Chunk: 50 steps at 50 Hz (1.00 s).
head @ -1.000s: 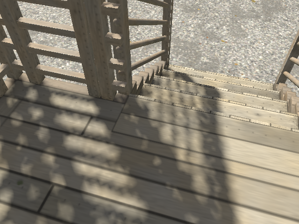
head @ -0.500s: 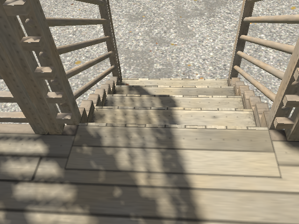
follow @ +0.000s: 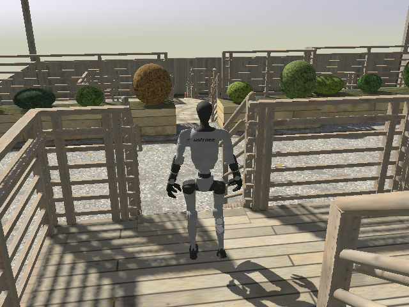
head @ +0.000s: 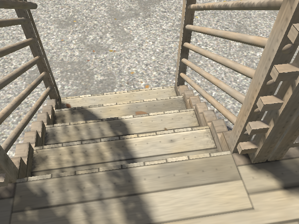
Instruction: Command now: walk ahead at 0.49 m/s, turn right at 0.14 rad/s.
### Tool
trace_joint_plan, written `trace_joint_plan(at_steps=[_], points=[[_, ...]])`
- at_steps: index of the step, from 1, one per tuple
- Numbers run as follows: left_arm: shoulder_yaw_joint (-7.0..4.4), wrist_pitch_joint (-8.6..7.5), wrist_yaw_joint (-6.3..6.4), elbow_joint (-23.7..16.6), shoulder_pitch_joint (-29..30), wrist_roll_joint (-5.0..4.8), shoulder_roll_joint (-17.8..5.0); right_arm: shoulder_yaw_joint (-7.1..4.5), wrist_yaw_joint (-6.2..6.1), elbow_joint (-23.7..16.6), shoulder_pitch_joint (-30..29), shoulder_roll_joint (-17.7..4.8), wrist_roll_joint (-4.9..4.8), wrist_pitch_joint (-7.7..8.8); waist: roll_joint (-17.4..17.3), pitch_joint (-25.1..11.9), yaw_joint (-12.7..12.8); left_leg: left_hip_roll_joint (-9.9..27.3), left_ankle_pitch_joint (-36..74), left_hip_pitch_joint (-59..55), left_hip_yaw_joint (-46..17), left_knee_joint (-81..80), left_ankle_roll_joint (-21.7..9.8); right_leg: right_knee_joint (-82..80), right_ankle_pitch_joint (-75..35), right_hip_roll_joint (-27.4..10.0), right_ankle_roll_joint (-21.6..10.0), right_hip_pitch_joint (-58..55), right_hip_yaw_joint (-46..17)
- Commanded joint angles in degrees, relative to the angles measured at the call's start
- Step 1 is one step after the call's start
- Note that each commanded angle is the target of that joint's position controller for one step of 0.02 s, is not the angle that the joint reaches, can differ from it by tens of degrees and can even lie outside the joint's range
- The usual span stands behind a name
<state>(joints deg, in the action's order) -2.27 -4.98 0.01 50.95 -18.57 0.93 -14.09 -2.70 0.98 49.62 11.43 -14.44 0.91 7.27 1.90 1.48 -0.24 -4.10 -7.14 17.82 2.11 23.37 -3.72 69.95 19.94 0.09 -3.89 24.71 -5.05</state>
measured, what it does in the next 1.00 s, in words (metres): walks ahead, turning left: right foot, then left foot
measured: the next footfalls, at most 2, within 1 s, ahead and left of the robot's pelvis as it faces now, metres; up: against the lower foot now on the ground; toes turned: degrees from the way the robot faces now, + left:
right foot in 0.32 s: +0.34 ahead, -0.14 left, +0.00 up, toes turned +4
left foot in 0.84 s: +0.54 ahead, +0.20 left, +0.00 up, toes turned +26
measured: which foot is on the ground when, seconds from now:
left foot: down 0.00-0.32, up 0.34-0.82, down 0.84-1.00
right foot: up 0.00-0.30, down 0.32-0.86, up 0.88-1.00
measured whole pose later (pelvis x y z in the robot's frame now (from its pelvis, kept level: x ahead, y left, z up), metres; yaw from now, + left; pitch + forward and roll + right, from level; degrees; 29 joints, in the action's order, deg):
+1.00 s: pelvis +0.49 +0.10 -0.01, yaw +28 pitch +0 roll +0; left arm -1.9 -5.7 0.0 51.9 -15.7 3.0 -13.4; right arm -4.2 1.2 53.6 17.2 -12.9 1.6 6.4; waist 1.1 1.6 -1.0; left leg -5.3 -11.4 19.1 1.2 30.0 -5.3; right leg 66.6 23.6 -5.8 -1.4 23.6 -1.6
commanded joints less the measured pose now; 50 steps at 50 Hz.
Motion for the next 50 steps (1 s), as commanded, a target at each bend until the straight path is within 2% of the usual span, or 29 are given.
trace_joint_plan(at_steps=[1, 3, 6, 8, 12, 14, 15, 16, 17, 18, 19, 20, 21, 23, 26, 29, 33, 36, 39, 41, 42, 43, 44, 45, 46, 47, 48, 49, 50], points=[[1.43, -0.21, -2.86, -3.5, -0.8, 7.46, 2.1, 2.15, -1.31, -2.4, 1.9, 3.8, 2.88, 0.86, -6.2, -0.9, 0.2, 16.0, -1.9, -6.3, -18.2, -16.5, -12.6, 0.5, -0.8, -5.6, -0.5, 10.4, -1.4], [1.03, -0.37, -3.74, -4.6, 1.5, 4.84, -1.0, 1.20, -0.90, -2.7, 1.4, -1.1, 2.18, 1.64, -5.0, -0.7, 0.7, 13.2, -2.3, -3.8, -13.4, -17.5, -11.9, -6.4, -4.9, -6.0, -0.1, 11.0, 1.7], [2.47, 0.45, -3.44, -7.4, 8.7, 4.52, -0.1, 0.95, 1.46, -1.7, 3.3, -4.2, 2.38, 1.23, -4.0, 0.1, -0.9, 10.5, 3.1, 3.5, -9.2, -17.8, -11.9, -24.5, -13.6, -5.2, 2.7, 1.9, 5.5], [2.65, 1.19, -3.20, -8.9, 12.4, 3.95, -1.2, -0.11, 3.25, -0.3, 7.7, -6.3, 1.81, 0.90, -3.7, 0.3, -2.5, 13.2, 5.8, -3.3, -12.1, -15.2, -13.5, -31.4, -15.2, -5.1, 3.6, 4.0, 4.3], [2.31, 0.41, -1.88, -10.3, 17.8, 3.36, -3.5, -0.59, 3.74, 2.3, 13.5, -5.7, 2.35, 0.14, -4.9, -0.1, -3.6, 17.5, 15.0, -15.6, -17.4, -10.1, -13.6, -39.6, -16.6, -3.8, 1.6, 6.5, 3.6], [2.21, -0.22, -1.33, -10.1, 18.1, 2.79, -3.4, -0.56, 3.15, 3.4, 13.1, -5.5, 2.51, -0.68, -3.0, -0.8, -2.2, 16.7, 15.0, -15.5, -17.6, -7.2, -10.9, -44.4, -19.0, -2.6, -0.4, -0.8, 4.7], [1.18, -0.69, -1.23, -9.3, 15.2, 1.75, -5.8, -0.85, 3.01, 3.5, 11.9, -6.4, 2.97, -0.96, -4.6, -1.8, -0.2, 14.6, 18.9, -11.3, -16.5, -4.0, -8.8, -43.8, -21.8, -2.2, -2.4, -9.1, 5.0], [-0.26, -1.39, -0.97, -7.7, 7.9, 1.03, -9.3, -0.77, 2.97, 2.5, 9.7, -6.1, 3.18, -0.67, -2.8, -6.7, 3.4, 10.5, 19.7, -5.4, -13.7, 4.6, -5.4, -41.1, -24.9, -4.3, -6.2, -21.9, 3.3], [-0.84, -1.77, -0.35, -6.1, -2.8, 1.28, -12.5, 0.95, 2.75, 0.3, 13.7, 0.4, 3.37, 0.16, 8.9, -20.9, 5.3, 0.8, 2.4, 7.9, -8.2, 23.1, -0.4, -41.9, -35.1, -17.2, -18.2, -45.9, -12.0], [0.08, -1.36, 0.19, -3.7, -11.8, 2.17, -8.9, 1.94, 3.22, 0.3, 16.3, 3.3, 3.12, 0.95, 13.9, -27.0, 7.7, -1.8, -25.8, 21.6, -7.5, 37.4, 0.6, -50.5, -20.1, -28.4, -23.3, -57.1, -33.0], [-0.10, -1.92, 0.41, -2.1, -9.7, 3.87, -6.9, 0.12, 2.91, 0.1, 6.6, -1.9, 2.19, 1.07, 5.6, -6.7, 8.5, 3.6, -21.0, 29.2, -10.1, 45.0, -1.1, -55.6, -0.3, -24.4, -14.4, -41.0, -27.6], [0.37, -1.88, 0.60, -2.9, -3.1, 3.18, -4.6, -0.15, 1.53, 1.1, 6.4, -1.7, 1.84, 0.65, 4.8, -0.3, 5.1, 6.3, -15.6, 28.3, -8.1, 46.4, -1.8, -58.4, 6.0, -22.2, -10.7, -30.8, -19.4], [1.33, -1.55, 1.11, -3.7, 0.2, 2.69, -1.7, -0.14, 0.80, 1.9, 7.9, -1.0, 2.44, 0.18, 3.5, -1.3, 2.7, 8.3, -11.5, 24.3, -7.9, 43.6, -1.8, -60.6, 1.4, -21.1, -9.8, -26.5, -15.3], [1.61, -1.59, 1.78, -4.1, 2.4, 2.82, -0.7, 1.31, 0.97, 0.9, 5.6, 3.5, 3.39, -0.90, 0.8, -1.2, 0.4, 10.4, -7.1, 20.0, -7.8, 41.5, -0.7, -62.9, -13.5, -19.7, -9.6, -22.1, -6.8], [1.04, -2.55, 2.19, -2.5, 0.5, 4.39, -0.7, 1.08, 2.84, 1.0, 4.4, 2.8, 1.70, -1.33, 1.9, -1.8, 0.3, 11.1, -1.2, 20.6, -5.2, 36.1, 0.7, -64.4, -25.9, -16.5, -9.8, -22.4, 4.7], [1.37, -2.96, 1.67, 1.1, -4.0, 4.32, -0.4, 2.07, 4.38, -0.8, -1.0, 4.0, 1.53, -2.53, 2.5, 0.2, 0.8, 11.6, 6.5, 21.1, -2.3, 26.0, 1.3, -65.0, -37.3, -15.6, -9.6, -21.1, 11.5], [1.45, -3.38, 0.11, 3.2, -4.0, 3.24, -3.3, 1.72, 4.85, -4.0, -4.5, 2.0, 2.20, -4.40, 2.9, 0.8, 0.1, 10.4, 9.6, 18.8, -2.8, 19.6, 0.4, -64.0, -41.0, -17.7, -9.3, -21.6, 14.2], [0.59, -3.14, -0.33, 4.5, -5.6, 3.98, -5.8, 1.24, 4.44, -3.7, -5.5, 0.2, 2.06, -3.84, 2.6, 1.9, 0.4, 9.4, 7.3, 20.6, -2.5, 16.3, -1.0, -61.6, -40.9, -18.0, -8.3, -28.0, 17.1], [0.47, -1.72, 0.87, 4.8, -7.0, 2.55, -5.3, 0.38, 3.71, -6.2, -10.4, -0.9, 2.20, -3.25, 2.2, 2.7, 2.0, 6.6, 0.4, 17.7, 0.1, 11.5, -1.1, -58.3, -40.1, -18.6, -6.4, -32.9, 17.7], [-0.76, -1.28, 1.13, 4.4, -6.0, 1.88, -8.7, -0.73, 3.13, -5.5, -6.5, -2.6, 1.41, -2.39, 2.9, 0.9, -0.3, 2.3, 2.3, 8.9, 2.3, 8.1, -3.3, -51.7, -48.6, -18.5, -5.8, -31.8, 19.3], [-2.62, 1.10, 1.49, 6.4, -7.1, -1.57, -12.6, -1.42, 1.21, -2.7, 2.8, -2.5, 0.16, -3.76, 5.2, 1.8, -4.5, -2.5, -7.5, 1.9, 8.6, 9.5, -5.2, -33.2, -53.7, -13.1, -1.2, -28.8, 24.6], [-2.06, 0.83, 2.01, 3.6, -8.7, -0.97, -9.4, -3.83, 0.09, -0.6, 14.1, -9.3, 1.92, -3.74, -1.1, -7.4, -7.4, 5.4, -0.2, -16.3, -4.5, 10.9, -9.5, -13.5, -42.1, -13.0, 1.5, -14.7, 22.8], [-0.53, 0.13, 0.97, 0.4, -11.2, -1.46, -1.5, -5.68, -1.51, -0.7, 14.5, -15.4, 1.16, -4.58, -17.3, -16.2, -4.8, 18.0, -0.7, -34.4, -30.9, 3.5, -19.1, 5.9, 8.2, -2.6, 5.2, 7.6, 17.8], [-1.34, -0.60, 0.40, -1.5, -4.1, -0.91, -5.2, -5.73, -1.69, 0.2, 16.9, -15.6, -0.68, -5.23, -9.7, -16.8, -6.8, 21.1, 0.8, -35.3, -42.0, -4.3, -19.7, 10.8, 13.2, -0.5, 5.3, 15.8, 5.5], [1.19, -1.98, -2.78, -3.1, -0.7, 5.22, 1.5, -3.33, -0.42, 5.6, 26.3, -6.4, 2.89, -0.45, -7.3, -16.4, -10.1, 18.2, -23.2, -35.1, -33.0, -7.4, -13.1, 0.1, 7.4, -2.9, 0.9, 17.5, -4.2], [0.02, -2.81, -1.33, -2.6, 5.7, 3.83, -1.9, -2.83, 0.38, 5.1, 18.6, -3.2, 1.31, 1.08, -7.3, 1.2, -8.2, 17.5, -17.6, -20.8, -28.7, -7.0, -12.6, 2.5, 6.0, -5.1, 1.6, 21.6, 0.7], [0.27, -2.81, 0.09, -2.7, 3.1, 4.18, -1.6, -1.82, 0.44, 4.5, 15.2, -0.8, 0.94, 1.06, -6.2, -1.9, -5.2, 17.3, -10.5, -14.1, -24.9, -7.9, -13.2, 0.7, 4.8, -7.4, 1.2, 15.8, 0.8], [1.10, -2.35, 0.58, -2.2, 1.9, 3.91, 1.1, -1.79, 0.58, 4.1, 11.4, -0.5, 1.04, 0.84, -5.0, -0.2, -1.9, 16.8, -3.0, -4.7, -21.9, -9.0, -13.2, -0.6, 4.0, -8.9, 1.6, 9.8, 1.1], [-1.32, 0.41, 0.70, -1.4, -2.5, -1.46, -5.4, -3.22, -0.30, 1.6, 6.7, -6.2, -1.16, -1.05, -1.9, -0.3, 3.4, 16.4, 14.0, -3.1, -19.2, -10.6, -10.1, -6.6, -1.1, -8.2, 2.5, 3.6, 3.1]])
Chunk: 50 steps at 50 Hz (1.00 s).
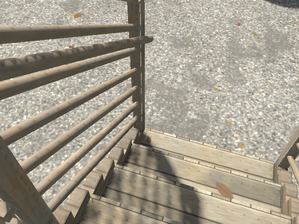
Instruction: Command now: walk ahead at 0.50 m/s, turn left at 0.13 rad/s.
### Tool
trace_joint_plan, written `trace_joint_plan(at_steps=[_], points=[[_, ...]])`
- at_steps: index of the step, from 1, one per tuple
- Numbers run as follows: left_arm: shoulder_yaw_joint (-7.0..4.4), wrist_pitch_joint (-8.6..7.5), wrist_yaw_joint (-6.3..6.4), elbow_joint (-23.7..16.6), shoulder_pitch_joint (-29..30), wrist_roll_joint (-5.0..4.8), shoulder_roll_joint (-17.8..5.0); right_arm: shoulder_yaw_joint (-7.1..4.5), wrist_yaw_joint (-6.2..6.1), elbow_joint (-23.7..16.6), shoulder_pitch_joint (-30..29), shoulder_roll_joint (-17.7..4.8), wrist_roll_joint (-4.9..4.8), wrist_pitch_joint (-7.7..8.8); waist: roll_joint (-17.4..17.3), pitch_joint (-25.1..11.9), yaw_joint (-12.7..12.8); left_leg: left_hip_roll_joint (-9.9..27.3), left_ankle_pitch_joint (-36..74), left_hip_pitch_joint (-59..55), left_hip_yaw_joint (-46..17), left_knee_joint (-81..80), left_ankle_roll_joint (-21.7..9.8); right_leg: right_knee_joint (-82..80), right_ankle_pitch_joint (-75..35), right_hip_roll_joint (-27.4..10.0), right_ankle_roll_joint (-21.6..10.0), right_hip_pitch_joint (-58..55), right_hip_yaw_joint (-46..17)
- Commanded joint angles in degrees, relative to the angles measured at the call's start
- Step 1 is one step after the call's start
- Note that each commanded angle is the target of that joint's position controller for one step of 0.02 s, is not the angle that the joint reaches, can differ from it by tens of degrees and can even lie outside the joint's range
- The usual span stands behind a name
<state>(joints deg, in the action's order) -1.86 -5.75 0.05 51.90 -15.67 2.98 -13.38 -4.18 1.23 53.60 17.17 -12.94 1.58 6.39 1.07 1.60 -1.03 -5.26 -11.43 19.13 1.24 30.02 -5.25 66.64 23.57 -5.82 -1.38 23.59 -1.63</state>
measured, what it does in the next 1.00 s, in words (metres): goes down, turning right: right foot 0.17 m lower, then left foot 0.17 m lower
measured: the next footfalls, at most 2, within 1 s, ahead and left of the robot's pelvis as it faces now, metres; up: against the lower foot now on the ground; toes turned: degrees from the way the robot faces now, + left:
right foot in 0.52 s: +0.40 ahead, -0.23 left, -0.17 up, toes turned -19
left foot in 1.00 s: +0.73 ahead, -0.10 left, -0.34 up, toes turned -23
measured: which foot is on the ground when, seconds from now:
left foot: down 0.00-0.54, up 0.56-0.98, down 1.00-1.00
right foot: up 0.00-0.50, down 0.52-1.00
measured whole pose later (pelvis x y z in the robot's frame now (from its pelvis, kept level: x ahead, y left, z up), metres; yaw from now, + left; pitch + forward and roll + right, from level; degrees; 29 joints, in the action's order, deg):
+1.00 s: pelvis +0.56 -0.15 -0.30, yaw -27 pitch +2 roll -5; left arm 3.5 -6.1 -1.4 56.7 -31.9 4.6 -8.7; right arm 2.9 4.2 45.6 7.3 -12.8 5.6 2.5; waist -4.6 -2.7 6.4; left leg 5.5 18.6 26.9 -0.3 27.3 -2.1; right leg 75.6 52.8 7.3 -0.4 22.3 -3.8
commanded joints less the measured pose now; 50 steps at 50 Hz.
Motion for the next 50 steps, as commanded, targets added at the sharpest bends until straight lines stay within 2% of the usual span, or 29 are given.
trace_joint_plan(at_steps=[1, 2, 3, 8, 9, 10, 11, 12, 13, 16, 17, 20, 24, 26, 27, 28, 29, 30, 32, 34, 35, 37, 38, 41, 42, 44, 46, 48, 50], points=[[-1.75, 2.76, 0.66, -1.8, -5.4, -3.76, -5.8, -1.63, -0.72, -2.7, 1.0, -8.5, -1.53, -0.58, -0.7, -1.7, 3.8, 17.7, 26.5, -1.6, -14.7, -17.9, -8.6, -5.3, -5.1, -1.7, 0.7, 0.5, 0.4], [0.89, 1.48, -0.47, -1.4, -3.6, 1.83, 2.1, 0.68, 0.37, -1.2, 3.9, 0.6, 2.01, 1.54, -5.0, -0.5, 1.7, 19.3, 20.6, -0.2, -14.5, -19.4, -11.9, -3.2, -9.1, -4.3, 0.8, 5.3, -2.5], [0.75, 1.46, -0.83, -2.2, -2.3, 2.66, 1.5, 0.82, 0.37, 0.1, 7.9, 1.0, 2.86, 1.80, -2.7, 0.3, 0.9, 19.6, 20.8, -3.0, -14.0, -19.7, -12.2, -7.4, -10.7, -4.1, 1.0, 9.4, -3.1], [0.28, 0.18, -5.23, -1.8, -1.9, 1.74, -2.1, 0.95, 0.69, 0.7, 10.0, -2.1, 5.78, 0.33, -4.7, -1.7, 0.7, 16.1, 22.4, -2.2, -4.9, -12.5, -9.7, -5.4, -28.1, -0.3, -0.5, 10.7, 0.0], [-2.09, 3.77, -3.65, -6.4, 4.7, -9.61, -4.3, -1.52, 2.04, -2.4, 5.3, -7.7, -7.23, -1.95, 0.7, -4.7, 1.9, 12.0, 29.7, -3.6, -1.7, -12.4, -5.7, -18.3, -32.9, 0.9, -2.7, 6.6, 0.9], [-2.08, 4.01, -3.15, -6.7, 7.6, -10.76, -3.6, -1.26, 1.52, -1.0, 6.3, -6.3, -7.33, -2.79, -4.0, -5.3, 0.0, 14.1, 26.3, -8.8, -2.6, -10.8, -4.6, -21.0, -39.7, 0.5, -3.5, 7.7, -1.8], [0.80, 1.32, -3.73, -6.8, 6.5, 3.44, -0.5, 2.30, -0.60, 5.0, 19.2, 1.4, 6.06, 0.06, -8.0, 3.7, -3.6, 20.5, 16.7, -23.0, -9.4, -6.8, -9.3, -19.3, -40.0, -3.7, -1.8, 29.8, -7.8], [0.58, 0.38, -2.47, -7.4, 8.5, 3.71, 0.7, 1.89, -2.53, 9.8, 29.3, 3.9, 7.24, 0.89, -5.0, 5.6, -7.7, 24.8, 14.0, -39.2, -13.8, -3.5, -9.8, -25.6, -37.2, -3.7, -1.0, 47.3, -11.8], [-2.57, 2.06, -0.76, -10.0, 14.5, -2.40, -5.1, -1.65, -3.71, 4.3, 22.9, -7.0, -0.01, 0.31, -4.1, 2.6, -7.9, 21.3, 15.0, -32.6, -9.4, -4.4, -7.5, -23.3, -33.1, 0.9, -2.3, 36.4, -7.0], [-2.66, 4.35, -4.09, -12.7, 14.3, -3.41, -1.6, 1.00, -4.88, 2.2, 12.5, -0.4, -2.66, 0.10, -3.7, 3.4, -3.4, 15.8, -8.7, -2.7, -1.6, -3.7, -3.7, -30.5, -59.2, 3.2, -3.4, 5.3, -1.9], [0.86, 3.02, -4.24, -9.8, 11.2, 4.21, 4.8, 4.95, -2.04, 6.3, 21.6, 6.9, 6.98, 1.00, -4.1, 8.3, -5.6, 18.3, -8.6, -8.8, -2.1, -2.0, -5.6, -33.1, -56.6, -3.2, -3.9, 16.0, -3.3], [1.49, 3.01, -4.99, -13.1, 20.9, 3.48, 4.9, 5.50, -2.87, 9.5, 28.3, 5.5, 3.26, 0.44, -0.9, 9.8, -10.1, 15.5, -5.4, -12.3, -1.8, 2.8, -5.4, -45.3, -48.8, -0.9, -3.5, 13.5, 3.4], [1.08, 3.65, -4.15, -9.6, 14.7, 3.10, -0.5, 5.59, -2.91, 9.9, 23.7, -0.9, 4.28, -0.72, -0.1, 10.2, -5.5, 16.5, -0.5, -9.7, -3.3, 12.7, -1.1, -48.6, -44.7, -2.3, -3.2, 2.9, 1.4], [-2.44, 2.53, -2.84, 2.5, -15.0, 0.92, -7.1, 5.17, 0.52, 7.2, 15.5, -5.7, 6.20, -2.37, 4.5, 0.1, 8.6, 13.1, 5.8, 3.8, 4.0, 38.0, 2.9, -48.8, -56.5, 1.5, -3.2, -31.7, 5.9], [-4.53, 2.85, -2.27, 7.6, -33.3, 1.36, -10.0, 5.54, 2.65, 8.9, 16.9, -4.3, 5.36, -3.63, 14.8, -7.2, 15.9, 6.8, -14.3, 14.9, 5.8, 69.3, 7.2, -46.7, -63.2, -2.8, -10.2, -53.8, 3.1], [-4.68, 2.21, -3.26, 6.0, -34.4, -1.45, -15.0, 7.77, 6.57, 8.1, 31.0, 5.0, 5.73, -3.04, 18.4, -34.1, 7.0, 5.5, -33.7, 21.6, -2.3, 86.4, 7.2, -21.7, -80.5, -10.3, -22.6, -79.0, -7.1], [-4.42, 2.30, -3.71, 7.5, -34.7, 2.00, -12.8, 5.65, 6.68, 4.2, 20.3, -4.2, 4.22, -1.53, 11.7, -22.9, 12.4, 5.2, -35.4, 37.0, -1.0, 95.0, 7.4, -25.5, -79.6, -10.6, -23.6, -73.0, -12.7], [-3.41, 1.80, -4.68, 6.2, -29.4, 2.44, -10.7, 5.00, 5.51, -4.2, 8.9, -8.7, 1.73, 0.23, 7.7, -16.4, 13.4, 6.6, -35.1, 51.0, -0.7, 96.1, 6.7, -32.3, -53.5, -15.4, -24.4, -64.8, -19.2], [-0.60, 0.93, -5.75, 4.2, -18.3, 3.41, -4.4, 4.69, 0.55, -7.9, 4.9, -6.0, 0.18, 0.45, -4.5, -0.6, 4.8, 12.8, -19.5, 46.4, -5.7, 82.0, 5.4, -42.1, -32.9, -18.7, -23.3, -25.6, -24.5], [3.67, -1.93, -3.69, -1.6, 2.6, 2.51, 3.9, 7.67, -1.40, -6.6, 5.1, 4.9, 3.62, -0.89, -7.4, 6.1, -5.1, 18.8, 2.0, 27.7, -11.3, 51.0, 1.2, -50.9, -22.1, -10.0, -18.6, 10.7, -16.1], [3.64, -3.11, -2.18, -2.8, 6.0, 0.74, 2.5, 7.38, -0.06, -5.8, 6.1, 4.4, 5.20, -2.05, -1.6, 7.8, -5.3, 17.4, 10.9, 22.7, -8.7, 42.7, 0.7, -50.6, -17.0, -5.1, -18.2, 20.0, -11.6], [3.88, -3.58, -0.72, -2.4, 2.4, 0.35, -1.4, 6.37, 1.68, -5.4, 9.1, 0.7, 5.72, -3.20, 1.1, 0.3, -5.7, 11.9, 17.4, 5.8, -0.1, 37.0, 1.5, -44.1, -14.7, 2.6, -15.4, 29.1, -5.7], [3.28, -3.77, -0.86, -2.1, 0.0, 2.15, -4.4, 6.97, 3.54, -4.0, 14.0, 2.1, 6.35, -2.76, 2.1, 0.1, -7.0, 10.5, 23.0, 1.0, 1.3, 42.1, 2.5, -36.6, -18.5, 3.9, -14.4, 32.8, -4.5], [4.41, -3.98, 2.00, 9.6, -30.6, 1.17, 2.2, 6.92, 4.02, -8.7, -7.2, -1.0, 6.70, -2.67, 2.0, 1.0, 10.1, 14.0, 28.3, 50.5, -9.9, 25.0, 5.8, -20.5, -5.8, -3.6, -17.1, -16.6, -24.1], [4.28, -3.55, 2.68, 7.9, -29.0, -0.03, 3.1, 7.24, 3.66, -8.1, -9.8, -1.5, 5.95, -2.57, -3.1, 1.3, 11.3, 14.1, 41.5, 44.9, -10.3, 7.1, 6.0, -18.1, -2.0, -0.9, -15.4, -13.3, -21.8], [4.33, -2.15, -0.26, 3.0, -16.7, 2.87, -0.7, 7.52, 2.71, -9.8, -10.6, -1.3, 5.30, -3.69, 1.9, 1.0, 4.7, 10.8, 45.7, 8.2, -0.9, 9.4, 4.8, -22.1, 7.8, 4.1, -14.3, 22.5, -14.6], [3.56, -2.35, -2.10, -1.7, -7.6, 2.44, -4.6, 6.17, 2.55, -9.9, -6.3, -3.9, 5.55, -4.38, 2.1, 2.8, -0.9, 10.5, 37.9, -5.7, 0.8, 17.4, 5.6, -19.6, 13.1, 5.0, -13.3, 34.7, -16.4], [2.59, -1.38, -0.45, 0.4, -14.4, 0.42, -7.3, 5.49, 3.10, -10.7, -9.9, -6.1, 4.25, -4.49, -1.9, 6.4, 3.7, 10.5, 29.6, 1.8, -0.4, -2.7, 4.6, -13.3, 6.9, 1.4, -12.7, 15.8, -22.0], [2.24, 0.90, -2.36, 4.2, -15.7, 2.72, -8.8, 2.94, 2.09, -4.5, 5.9, -10.4, 2.05, -3.17, -3.2, 0.4, -1.0, 12.3, 35.1, -10.9, -2.7, -16.0, -0.8, 7.9, -0.7, 1.5, -7.6, 3.6, -21.8]])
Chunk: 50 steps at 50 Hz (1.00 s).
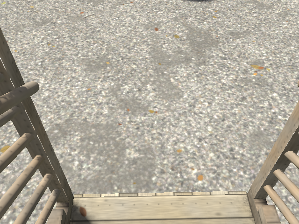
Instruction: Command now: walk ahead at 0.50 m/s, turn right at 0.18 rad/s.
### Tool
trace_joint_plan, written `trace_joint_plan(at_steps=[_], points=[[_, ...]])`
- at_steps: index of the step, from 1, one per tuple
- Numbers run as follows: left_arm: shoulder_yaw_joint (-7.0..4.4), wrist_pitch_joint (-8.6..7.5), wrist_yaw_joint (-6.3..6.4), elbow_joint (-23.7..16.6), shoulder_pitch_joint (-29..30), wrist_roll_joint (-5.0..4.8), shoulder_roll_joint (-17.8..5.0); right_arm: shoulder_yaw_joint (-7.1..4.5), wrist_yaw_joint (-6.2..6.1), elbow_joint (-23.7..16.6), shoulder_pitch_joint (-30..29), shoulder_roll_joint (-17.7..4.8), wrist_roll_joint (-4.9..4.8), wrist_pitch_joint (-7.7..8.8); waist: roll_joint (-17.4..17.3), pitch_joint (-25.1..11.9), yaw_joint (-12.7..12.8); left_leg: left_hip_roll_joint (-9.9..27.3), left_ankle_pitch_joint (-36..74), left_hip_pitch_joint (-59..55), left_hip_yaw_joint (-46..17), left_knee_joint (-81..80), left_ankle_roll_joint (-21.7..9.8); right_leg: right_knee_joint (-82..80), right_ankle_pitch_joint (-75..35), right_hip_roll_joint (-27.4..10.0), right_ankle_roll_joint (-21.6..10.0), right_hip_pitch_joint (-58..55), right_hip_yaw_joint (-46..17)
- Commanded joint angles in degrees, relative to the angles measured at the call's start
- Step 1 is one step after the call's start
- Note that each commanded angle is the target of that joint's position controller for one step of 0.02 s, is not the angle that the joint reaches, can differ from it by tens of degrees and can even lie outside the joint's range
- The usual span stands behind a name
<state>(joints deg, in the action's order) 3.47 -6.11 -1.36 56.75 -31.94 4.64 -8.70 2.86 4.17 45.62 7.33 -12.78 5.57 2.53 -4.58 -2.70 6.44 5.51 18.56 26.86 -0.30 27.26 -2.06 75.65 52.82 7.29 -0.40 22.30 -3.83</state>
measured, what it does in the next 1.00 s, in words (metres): goes down: right foot 0.17 m lower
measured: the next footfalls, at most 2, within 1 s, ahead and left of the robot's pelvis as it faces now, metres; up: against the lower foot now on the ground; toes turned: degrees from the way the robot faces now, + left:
right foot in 0.62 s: +0.44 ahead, -0.07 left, -0.17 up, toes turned -6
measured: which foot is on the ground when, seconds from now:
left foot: down 0.00-0.62, up 0.64-1.00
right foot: down 0.00-0.02, up 0.04-0.60, down 0.62-1.00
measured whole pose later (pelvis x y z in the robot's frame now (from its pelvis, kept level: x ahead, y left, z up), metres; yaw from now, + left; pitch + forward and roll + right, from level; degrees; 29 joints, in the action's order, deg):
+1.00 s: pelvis +0.53 +0.03 -0.28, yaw -1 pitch +2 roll -5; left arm 3.0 -6.4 -1.5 62.5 -33.2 3.8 -4.8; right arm 0.0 5.6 54.5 9.7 -11.6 6.1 3.6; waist -2.9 -2.4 4.0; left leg 7.7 21.1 40.4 -3.5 42.8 -0.5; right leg 52.9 40.3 3.9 -2.2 14.6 6.9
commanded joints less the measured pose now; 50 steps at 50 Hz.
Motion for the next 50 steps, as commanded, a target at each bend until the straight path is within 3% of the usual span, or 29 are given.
trace_joint_plan(at_steps=[1, 2, 3, 4, 5, 6, 8, 10, 12, 14, 16, 18, 22, 26, 28, 30, 31, 32, 33, 35, 37, 38, 39, 40, 42, 44, 45, 48, 50], points=[[-1.95, 0.89, -4.61, 4.4, -14.6, 1.97, -5.8, -6.73, -0.09, 8.5, 30.7, -16.1, -1.07, 1.84, -7.5, -11.8, -7.7, 6.2, 26.5, -48.4, -1.7, 11.9, -13.3, 23.5, -26.6, -4.4, -4.0, 18.7, -7.5], [-1.74, 0.76, -5.68, 5.6, -21.8, 0.87, -1.9, -6.26, 1.30, 7.3, 28.9, -16.8, -2.08, 2.36, -10.4, -17.9, -5.1, 14.2, 28.3, -58.3, -13.0, 16.9, -20.0, 47.7, -8.4, -1.3, -1.9, 39.0, -0.1], [-2.48, 0.96, -4.99, 1.3, -11.1, -0.12, -6.2, -5.34, 2.10, 7.3, 30.5, -13.8, 0.11, 1.94, -5.7, -12.7, -10.1, 15.2, 23.4, -52.2, -19.7, 11.7, -18.9, 54.6, -12.0, -1.9, -1.3, 47.9, 0.6], [-2.50, 0.81, -3.88, -3.4, 0.8, -0.60, -7.2, -5.17, 2.79, 8.1, 31.4, -12.8, -0.60, 1.97, -2.6, -8.9, -12.4, 16.0, -4.0, -48.8, -23.7, 5.3, -17.8, 53.1, -19.2, -3.4, -1.9, 57.7, 0.7], [-1.54, 1.31, -1.95, -4.8, 2.7, -0.71, -5.9, -4.02, 2.22, 8.4, 27.1, -6.8, -0.05, 2.00, 3.5, -1.7, -10.3, 17.5, -31.7, -36.6, -29.4, -0.8, -17.2, 41.2, -34.6, -9.7, -2.3, 59.5, -5.3], [-1.75, 1.39, -0.91, -5.3, 4.9, -1.40, -6.9, -2.65, 2.05, 9.3, 24.5, -3.2, 1.34, 2.02, 5.5, 4.1, -6.8, 17.6, -33.9, -22.4, -28.5, -5.1, -14.8, 37.9, -42.1, -13.3, -3.2, 53.9, -5.7], [-0.48, 2.29, -0.70, -4.3, 0.5, 0.27, -2.7, -1.42, -0.86, 10.8, 20.1, 1.6, 0.29, 5.14, 4.4, 6.1, -1.7, 9.6, -37.9, -8.3, -20.9, -4.3, -11.0, 21.0, -54.2, -16.8, -4.8, 47.8, -7.4], [-0.90, 2.24, -2.36, -4.5, 3.6, 1.14, -4.3, -1.33, -2.01, 9.7, 16.6, 1.4, -0.93, 7.44, 7.4, 7.3, -4.1, 4.9, -32.7, 4.0, -13.0, -5.1, -11.8, 6.7, -63.1, -16.4, -3.5, 40.6, -3.6], [-1.48, 2.48, -3.02, -4.0, 8.6, 1.47, -5.3, -1.05, -2.13, 12.9, 21.7, -0.8, -1.64, 7.41, 1.9, 3.5, -5.2, 2.9, -30.3, 3.9, -11.5, -2.2, -11.8, 2.9, -63.1, -16.4, -2.4, 37.3, -1.2], [-1.46, 2.24, -3.58, -4.6, 9.5, 2.18, -6.3, -0.76, -2.06, 14.7, 25.8, -1.5, -0.46, 6.76, 4.0, 2.3, -4.5, 4.3, -20.3, -2.4, -13.0, 3.7, -12.0, 3.3, -64.0, -15.6, -2.2, 41.1, -1.5], [-0.43, 1.58, -3.13, -6.3, 16.6, 2.06, -5.4, -0.21, -4.08, 18.9, 34.2, 1.4, -0.63, 6.66, 4.7, 3.6, -10.1, 7.6, -21.6, -23.6, -17.6, 7.7, -11.3, -11.8, -70.6, -17.5, -1.8, 59.1, -7.7], [0.00, 0.71, -2.37, -4.6, 19.8, 0.80, -5.4, 0.93, -5.22, 20.6, 39.2, 5.2, -1.30, 6.12, 6.0, 7.2, -11.7, 6.3, -21.7, -22.6, -17.0, 12.0, -10.9, -24.4, -82.1, -17.5, -0.9, 58.4, -5.4], [-1.44, 1.60, -3.40, -5.9, 26.5, 2.02, -7.2, 1.03, -3.08, 15.0, 30.3, 1.9, -1.86, 5.50, 0.2, 6.3, -8.8, -1.3, -34.1, 17.3, -7.0, 8.5, -8.7, -23.9, -83.6, -9.7, -2.3, 8.6, 7.0], [-1.82, 2.92, -2.92, -10.5, 35.8, -0.49, -8.1, 0.00, -4.75, 15.6, 33.1, 0.3, -2.76, 4.07, 1.4, 9.5, -14.2, 3.6, -31.6, -15.7, -15.4, 18.3, -10.8, -48.1, -67.2, -12.1, -1.5, 25.3, 2.5], [-1.74, 2.60, -2.93, -10.8, 34.8, -0.33, -6.0, -1.23, -4.49, 17.6, 33.0, -1.1, -3.18, 2.42, -0.1, 9.3, -15.2, 5.5, -20.8, -19.9, -17.8, 20.7, -12.8, -54.1, -58.5, -11.9, -2.4, 18.2, 4.5], [-3.81, 1.19, -1.64, -2.9, 14.6, -1.54, -9.6, -2.07, -2.33, 18.5, 29.2, -1.3, -1.71, 1.41, 5.5, 6.1, -8.3, 0.1, -15.4, -13.2, -10.8, 39.1, -8.9, -66.2, -74.6, -12.2, -3.6, -8.6, 7.0], [-6.06, 0.92, -1.45, 2.5, -6.0, -0.47, -12.1, -1.87, 0.59, 20.5, 30.1, -1.8, 0.56, 0.89, 9.8, 1.4, 0.4, -3.5, -14.7, -1.1, -6.8, 55.2, -6.5, -64.0, -81.5, -12.4, -6.4, -32.9, 9.2], [-7.81, 1.69, -2.60, 4.5, -19.2, 0.08, -15.6, -2.19, 3.63, 21.4, 34.2, 3.5, 0.02, 0.83, 21.5, -11.6, 2.5, -12.2, -61.7, 23.1, -1.9, 86.0, -2.2, -41.1, -104.4, -22.1, -17.9, -62.1, 0.8], [-9.42, 1.92, -3.74, 4.3, -16.1, -0.76, -21.1, -2.67, 4.75, 17.4, 31.9, 1.9, -1.46, 1.92, 17.6, -15.5, -1.2, -9.8, -65.2, 34.0, -2.1, 95.1, -2.6, -36.4, -109.3, -26.5, -20.5, -65.6, -6.4], [-8.07, 2.66, -4.35, 0.4, -2.4, -0.29, -13.7, -3.34, 2.46, 9.8, 17.6, -2.8, -2.50, 3.55, 3.7, -5.8, -1.5, -3.6, -52.6, 48.0, -4.6, 82.6, -2.7, -49.4, -63.1, -32.7, -21.7, -49.9, -14.6], [-3.95, 1.93, -3.20, -2.4, 12.4, 0.73, -3.5, -2.92, -0.38, 11.3, 18.8, 1.0, -0.44, 3.28, -1.2, 6.1, -11.1, 3.3, -32.8, 29.9, -8.3, 60.9, -5.6, -55.3, -49.6, -26.1, -18.0, -11.3, -6.5], [-2.11, 1.37, -2.15, -2.2, 12.6, 1.41, 1.5, -2.73, -0.73, 10.7, 16.9, 1.9, 0.98, 2.62, 3.1, 10.6, -12.4, 5.4, -24.4, 24.1, -7.8, 52.1, -6.5, -57.2, -52.9, -23.2, -17.8, 1.1, -6.9], [-1.52, 0.21, -1.45, -3.9, 13.6, -0.31, 2.3, -2.89, -0.07, 11.8, 15.9, 2.9, 1.38, 2.85, 2.5, 10.0, -11.1, 5.3, -14.8, 16.7, -5.6, 39.6, -5.7, -58.8, -57.7, -21.1, -17.9, 8.4, -1.7], [-2.58, -0.36, -1.09, -2.7, 10.7, -0.89, -3.1, -3.27, 0.84, 12.4, 16.3, 2.8, 1.08, 2.41, 6.4, 7.1, -10.3, 2.6, -13.4, 11.7, -1.5, 38.9, -3.9, -55.5, -62.1, -17.9, -18.0, 10.2, 1.3], [-3.25, -1.50, -0.92, -1.1, 8.4, 0.92, -7.0, -3.51, 2.06, 13.3, 22.7, 1.4, 0.35, 2.93, 6.5, 3.5, -13.0, 0.5, -11.8, 3.0, 0.3, 44.3, -0.6, -47.5, -69.8, -16.6, -16.2, 15.5, 2.5], [-2.20, -2.81, 1.22, 3.0, 0.0, -1.50, -3.4, -3.64, 1.56, 8.1, 9.9, -0.9, 1.37, 2.52, 6.7, 4.7, -6.0, 4.9, -5.7, 24.3, -5.7, 27.9, 1.2, -42.6, -66.0, -19.9, -13.9, -8.2, -3.6], [-1.32, -2.73, 1.89, 4.5, -2.4, -1.98, -1.2, -3.26, 1.07, 8.3, 6.7, -0.9, 0.34, 2.03, 2.3, 4.7, -4.2, 5.8, 5.6, 25.1, -7.6, 16.0, 1.9, -37.6, -59.1, -18.8, -11.7, -10.7, -2.3], [-1.63, -0.81, 0.24, 3.5, -0.6, -0.57, -3.8, -3.29, 1.53, 8.0, 5.7, -1.8, 0.72, 0.82, 6.8, 6.7, -6.2, 1.4, 7.5, 5.4, -1.5, 15.9, 1.9, -34.6, -51.4, -16.2, -11.6, 7.4, -2.3], [-2.33, -0.68, -0.75, 1.8, 3.9, -1.35, -5.9, -4.15, 1.48, 7.5, 5.0, -3.9, 0.49, 0.61, 7.6, 7.7, -8.1, 1.2, 1.3, 0.7, -1.0, 16.0, 2.0, -32.6, -50.8, -17.5, -10.5, 8.6, -4.0]])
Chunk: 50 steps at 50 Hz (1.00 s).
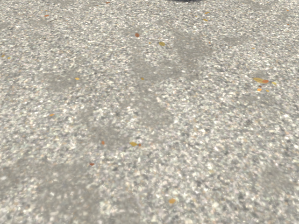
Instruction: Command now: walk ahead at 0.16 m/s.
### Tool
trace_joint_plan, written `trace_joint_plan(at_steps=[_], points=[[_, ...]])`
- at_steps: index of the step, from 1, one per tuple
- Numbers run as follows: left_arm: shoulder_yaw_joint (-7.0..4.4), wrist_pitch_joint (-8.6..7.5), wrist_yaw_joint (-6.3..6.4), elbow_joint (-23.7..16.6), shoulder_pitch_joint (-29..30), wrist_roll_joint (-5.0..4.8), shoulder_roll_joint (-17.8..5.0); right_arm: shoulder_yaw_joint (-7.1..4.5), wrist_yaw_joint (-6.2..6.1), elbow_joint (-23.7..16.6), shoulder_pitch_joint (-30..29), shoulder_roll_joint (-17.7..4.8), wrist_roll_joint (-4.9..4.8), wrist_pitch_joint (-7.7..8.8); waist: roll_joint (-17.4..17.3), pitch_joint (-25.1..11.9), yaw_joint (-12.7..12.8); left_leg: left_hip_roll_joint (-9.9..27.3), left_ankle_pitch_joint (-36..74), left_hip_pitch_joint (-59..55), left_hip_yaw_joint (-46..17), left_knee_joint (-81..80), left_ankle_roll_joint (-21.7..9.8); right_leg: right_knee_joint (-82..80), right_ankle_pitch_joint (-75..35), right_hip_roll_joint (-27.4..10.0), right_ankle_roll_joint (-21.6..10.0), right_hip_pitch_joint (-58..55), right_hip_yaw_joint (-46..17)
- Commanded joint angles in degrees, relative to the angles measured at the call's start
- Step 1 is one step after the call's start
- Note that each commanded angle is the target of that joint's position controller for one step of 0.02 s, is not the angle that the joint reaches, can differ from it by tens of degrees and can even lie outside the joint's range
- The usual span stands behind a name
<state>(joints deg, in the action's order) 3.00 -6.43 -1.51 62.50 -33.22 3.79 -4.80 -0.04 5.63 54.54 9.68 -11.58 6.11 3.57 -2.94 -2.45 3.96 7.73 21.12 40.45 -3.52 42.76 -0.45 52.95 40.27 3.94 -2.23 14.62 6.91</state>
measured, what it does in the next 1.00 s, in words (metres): goes down: left foot 0.17 m lower, then right foot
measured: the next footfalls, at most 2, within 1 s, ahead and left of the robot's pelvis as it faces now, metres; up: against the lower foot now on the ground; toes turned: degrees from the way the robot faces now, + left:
left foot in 0.10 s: +0.19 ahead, +0.14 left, -0.17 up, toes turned +6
right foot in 0.44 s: +0.19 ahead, -0.08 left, -0.17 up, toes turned -2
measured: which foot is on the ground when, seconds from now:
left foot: up 0.00-0.08, down 0.10-1.00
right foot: down 0.00-0.12, up 0.14-0.42, down 0.44-1.00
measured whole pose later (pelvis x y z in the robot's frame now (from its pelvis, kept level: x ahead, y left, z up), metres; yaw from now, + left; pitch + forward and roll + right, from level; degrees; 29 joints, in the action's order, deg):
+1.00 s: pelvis +0.22 +0.03 -0.12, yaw +2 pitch -1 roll +0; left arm -5.4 -5.7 -1.6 57.7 -17.6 2.1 -11.5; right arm -6.3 1.9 61.2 17.3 -13.5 3.1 4.4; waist -0.3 0.5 -1.7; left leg 0.8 -28.2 10.0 4.3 38.8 -6.2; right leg 39.6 27.6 -0.7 -3.6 9.9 3.5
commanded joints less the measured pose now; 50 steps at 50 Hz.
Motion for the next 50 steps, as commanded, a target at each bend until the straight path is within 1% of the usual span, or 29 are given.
trace_joint_plan(at_steps=[1, 3, 4, 5, 6, 7, 8, 9, 11, 13, 15, 16, 17, 18, 19, 20, 22, 23, 25, 27, 28, 30, 33, 38, 41, 43, 46, 48, 50], points=[[-2.28, -0.41, -0.26, -3.3, 3.0, -0.70, -10.0, -1.09, -0.22, -2.1, -1.7, -5.2, -0.54, -0.53, 4.2, 9.0, -3.6, 0.1, -3.0, -9.5, 1.3, -6.0, 0.5, -7.2, -36.9, -15.7, -7.4, 9.8, -15.6], [-3.00, 0.83, 0.21, -2.3, -2.1, -1.26, -9.8, -1.09, -0.48, -0.6, -2.8, -5.8, -1.37, -0.36, 2.6, 10.1, -1.1, -1.3, -4.7, -14.5, 4.6, -19.6, -0.5, -1.4, -37.6, -14.1, -6.1, 3.4, -15.8], [-3.79, 1.75, 0.25, -1.4, -3.6, -0.49, -11.1, -1.56, -0.89, 1.3, 0.6, -6.6, -2.91, -0.11, 1.0, 9.2, -2.0, -2.5, 2.1, -24.1, 6.4, -25.8, -1.0, 4.5, -36.9, -11.5, -5.0, 5.3, -13.0], [-4.31, 2.51, -1.14, -0.7, -2.7, 0.20, -13.0, -3.49, -1.72, 5.9, 13.1, -10.0, -4.08, 0.63, -0.4, 5.3, -6.6, -2.9, 10.4, -37.4, 6.7, -30.2, -2.3, 16.1, -35.3, -7.5, -2.4, 7.2, -10.2], [-4.21, 2.73, -4.15, -0.3, -7.5, -0.26, -8.6, -5.03, -2.11, 8.2, 28.4, -15.2, -3.35, 1.17, -8.8, -9.1, -10.5, 5.1, 42.4, -67.5, 3.6, -14.7, -11.5, 34.5, -23.5, -2.8, 1.7, 21.9, -5.1], [-3.55, 2.58, -5.33, -1.9, -9.9, -2.66, -4.5, -5.04, -0.40, 6.6, 28.5, -17.0, -3.20, 0.73, -19.3, -22.9, -9.8, 17.6, 67.7, -83.3, -7.0, -5.0, -23.7, 64.3, 17.0, 0.5, 5.6, 32.3, -1.2], [-5.01, 2.83, -5.20, -7.2, 3.4, -3.40, -10.6, -4.51, 0.00, 5.6, 28.0, -14.2, -0.79, 0.58, -9.0, -16.7, -13.9, 17.1, 64.8, -77.6, -10.4, -5.4, -22.5, 68.9, 17.7, -1.3, 5.7, 44.0, -3.8], [-4.87, 3.14, -4.90, -10.1, 9.2, -3.64, -9.3, -3.82, 0.31, 5.3, 24.1, -12.9, -2.28, 0.79, -5.6, -11.8, -10.7, 16.4, 52.1, -67.0, -7.7, -8.1, -19.0, 64.5, 15.5, -4.5, 5.1, 45.6, -4.2], [-2.84, 2.32, -3.67, -12.1, 8.9, -3.29, -3.8, 0.29, 1.33, 1.4, 8.2, -3.5, -5.33, 0.99, -1.2, -0.7, -2.1, 16.5, 24.9, -34.2, -7.0, -15.9, -15.7, 46.3, 5.3, -11.1, 4.4, 33.9, -11.1], [-2.26, 2.19, -3.21, -8.9, 2.0, -3.52, -1.6, 1.22, 0.64, 1.6, 6.8, -3.0, -3.48, 1.97, -0.3, 4.5, 2.1, 10.6, 15.2, -13.0, -0.6, -20.8, -14.7, 41.2, -7.6, -11.2, 5.7, 19.0, -10.4], [-3.05, 2.52, -3.81, -7.9, 0.6, -1.02, -3.2, 1.02, -0.68, 0.3, 2.8, -4.8, -4.46, 3.79, -0.5, 3.0, 3.0, 4.5, 9.3, -8.0, 3.1, -19.3, -13.4, 29.4, -21.5, -10.4, 6.5, 13.1, -7.0], [-4.17, 2.66, -4.07, -6.1, -0.6, -0.17, -5.5, 0.58, -1.37, -0.6, 0.4, -6.3, -4.96, 4.17, 6.3, 2.6, 3.2, 2.2, -0.7, -8.5, 4.9, -19.0, -11.8, 10.7, -35.6, -12.2, 7.4, 10.7, -7.8], [-5.30, 2.70, -4.45, -5.3, -0.4, -0.13, -7.2, 0.46, -1.17, -0.8, -0.6, -7.8, -4.81, 4.07, 3.2, 4.1, 3.8, 1.0, -0.9, -6.1, 5.3, -17.6, -8.8, 7.2, -40.5, -11.1, 8.2, 7.2, -5.8], [-6.76, 2.25, -4.22, -5.3, 2.1, -1.88, -9.3, 0.28, -1.16, 0.1, 2.5, -8.1, -4.45, 4.02, 1.8, 5.4, 2.2, 0.0, 0.3, -12.7, 6.8, -18.4, -5.1, 6.9, -39.6, -8.6, 8.3, 12.8, -3.4], [-8.30, 2.00, -3.88, -6.4, 8.2, -1.92, -14.0, 0.44, -1.09, 1.0, 4.6, -7.1, -4.53, 3.55, -0.8, 3.0, -0.2, 0.4, 1.0, -17.8, 4.4, -17.0, -5.8, 1.5, -32.5, -9.5, 9.0, 9.7, -3.6], [-8.97, 2.25, -3.23, -7.6, 11.0, -2.42, -14.7, 0.60, -0.40, 0.8, 3.0, -6.7, -5.89, 2.85, -2.2, 2.0, 0.6, 1.2, -0.6, -20.5, 1.7, -16.6, -7.2, -7.8, -27.3, -9.3, 9.9, 6.1, -3.5], [-7.42, 2.75, -1.71, -5.6, 8.0, -3.90, -9.0, -0.07, 2.26, 1.4, 2.8, -6.6, -7.42, 1.14, -0.1, 0.5, 0.9, 3.8, -4.5, -21.8, -3.0, -15.2, -7.1, -16.6, -39.5, -10.4, 9.9, -3.5, -4.6], [-7.18, 2.93, -1.55, -6.5, 12.5, -4.02, -9.6, -1.32, 2.37, 1.2, 4.2, -6.9, -7.80, 0.51, 4.5, -0.2, -2.8, 1.0, -16.8, -25.0, -0.8, -16.5, -4.5, -19.3, -38.4, -10.1, 7.9, -2.4, -5.2], [-8.25, 3.11, -1.30, -7.1, 16.7, -2.38, -13.6, -3.12, 1.52, 1.7, 6.4, -8.3, -6.48, -0.80, 5.4, 1.0, -6.4, -2.8, -31.6, -25.4, 0.2, -17.6, -5.0, -21.6, -30.9, -8.4, 5.3, -2.6, -2.8], [-8.02, 2.53, -1.89, -6.1, 17.7, -3.35, -10.8, -3.64, 0.12, 0.6, 4.7, -7.1, -5.08, -0.91, 8.9, 3.9, -7.8, -5.6, -35.3, -26.8, 5.8, -17.0, -5.1, -23.8, -25.2, -7.5, 3.6, 4.1, -3.6], [-8.35, 2.57, -2.64, -5.7, 16.6, -3.62, -11.0, -3.72, -0.07, 1.2, 3.2, -7.0, -5.30, -0.53, 7.2, 4.7, -6.6, -6.6, -37.4, -27.2, 6.9, -16.7, -4.6, -25.3, -26.0, -7.7, 3.2, 4.4, -4.0], [-9.05, 2.67, -3.04, -5.8, 17.2, -3.18, -12.9, -3.63, 0.06, 1.3, 1.6, -6.3, -5.96, -0.16, 4.7, 3.2, -5.6, -6.9, -26.8, -29.2, 6.5, -16.2, -4.4, -24.0, -31.1, -6.8, 2.9, 3.2, -2.8], [-8.32, 2.67, -2.48, -4.7, 15.0, -3.73, -10.8, -4.25, 0.32, 0.9, 0.1, -7.9, -5.67, -0.37, 3.5, 1.2, -5.1, -6.4, -16.7, -33.1, 6.0, -15.0, -4.6, -22.4, -34.8, -6.9, 2.9, 2.7, -2.6], [-8.90, 2.64, -2.59, -4.9, 15.8, -3.53, -13.8, -4.82, -0.16, 1.3, -0.5, -8.0, -5.31, -0.28, 3.7, 1.1, -5.3, -7.1, -16.3, -34.4, 6.3, -14.5, -3.5, -23.0, -37.1, -6.8, 2.8, 2.3, -2.6], [-10.74, 2.60, -1.65, -5.1, 15.3, -1.75, -16.5, -7.22, -1.11, 2.6, 0.9, -12.4, -3.70, -0.08, 1.9, 5.3, -5.8, -3.9, -45.9, -30.9, 1.9, -19.6, -8.5, -22.1, -11.2, -5.3, 0.9, 3.9, -1.7], [-10.23, 1.92, -0.51, -5.5, 14.3, -0.91, -12.8, -7.53, -2.07, 3.7, 3.8, -10.5, -3.51, 0.20, 1.2, 8.8, -6.3, 0.5, -59.4, -28.8, -4.6, -21.7, -13.5, -20.5, -6.6, -5.7, -2.2, 5.5, -3.9], [-8.69, 0.46, 0.17, -7.4, 17.6, -1.62, -7.6, -7.24, -3.90, 5.5, 9.0, -7.8, -3.20, 1.32, -0.5, 9.4, -7.3, 5.6, -56.9, -32.5, -11.3, -21.5, -17.8, -16.1, -14.3, -5.6, -3.7, 7.9, -4.3], [-8.27, -0.33, 0.11, -8.3, 18.2, -1.90, -8.0, -7.01, -4.63, 4.7, 8.5, -7.1, -3.58, 1.38, -1.2, 8.2, -6.7, 6.5, -48.9, -34.7, -12.2, -18.5, -18.4, -13.5, -19.7, -4.9, -3.1, 7.4, -2.5], [-7.83, -0.60, -0.15, -7.8, 16.0, -1.68, -7.6, -7.76, -3.91, 4.6, 8.2, -9.0, -2.17, 1.74, 1.7, 7.7, -4.7, 3.5, -44.1, -31.4, -8.8, -11.3, -17.7, -14.8, -23.9, -4.1, -3.4, 1.8, -2.9]])
Velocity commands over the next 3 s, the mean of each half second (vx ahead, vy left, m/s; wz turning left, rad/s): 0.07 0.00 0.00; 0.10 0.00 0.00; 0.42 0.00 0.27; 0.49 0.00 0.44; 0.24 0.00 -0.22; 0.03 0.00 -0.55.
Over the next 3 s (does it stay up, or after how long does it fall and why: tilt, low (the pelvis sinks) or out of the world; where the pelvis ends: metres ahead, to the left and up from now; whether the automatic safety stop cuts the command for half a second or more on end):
stays up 0.89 0.09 -0.26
